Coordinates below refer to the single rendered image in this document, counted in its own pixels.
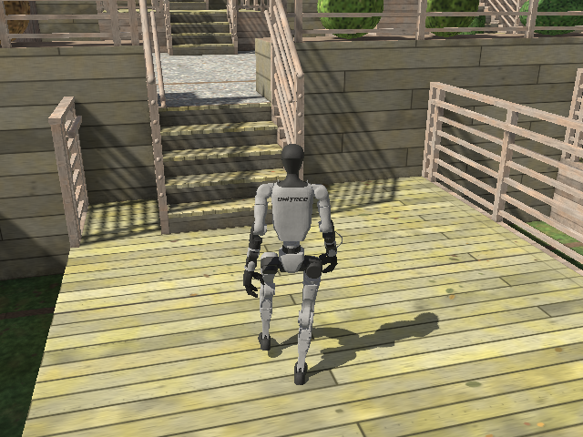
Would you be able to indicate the robot left hand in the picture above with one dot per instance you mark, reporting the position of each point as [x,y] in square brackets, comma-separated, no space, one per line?
[247,276]

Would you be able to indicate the robot right hand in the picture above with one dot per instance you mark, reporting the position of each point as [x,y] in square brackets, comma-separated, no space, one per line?
[325,260]

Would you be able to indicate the right robot thigh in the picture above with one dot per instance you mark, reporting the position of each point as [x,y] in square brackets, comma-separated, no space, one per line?
[311,282]

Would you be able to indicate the robot left upper arm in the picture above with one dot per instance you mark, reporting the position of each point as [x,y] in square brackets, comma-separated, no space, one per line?
[260,209]

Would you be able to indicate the humanoid robot torso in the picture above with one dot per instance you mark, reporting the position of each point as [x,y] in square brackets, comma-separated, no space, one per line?
[291,219]

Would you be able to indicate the left robot forearm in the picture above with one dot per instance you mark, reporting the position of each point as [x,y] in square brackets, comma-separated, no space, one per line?
[253,250]

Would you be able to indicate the robot right upper arm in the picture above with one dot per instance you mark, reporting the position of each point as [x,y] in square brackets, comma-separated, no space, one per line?
[324,208]

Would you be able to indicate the right robot forearm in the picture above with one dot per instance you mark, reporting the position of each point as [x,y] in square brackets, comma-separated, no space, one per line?
[329,242]

